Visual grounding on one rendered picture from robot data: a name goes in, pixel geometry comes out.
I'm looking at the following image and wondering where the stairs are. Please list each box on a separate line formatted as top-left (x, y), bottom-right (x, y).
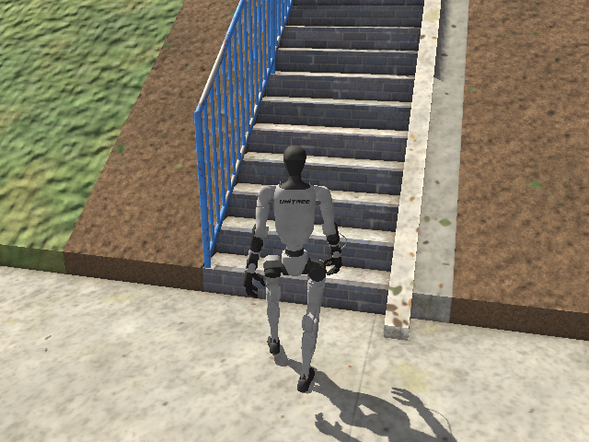
top-left (202, 0), bottom-right (424, 315)

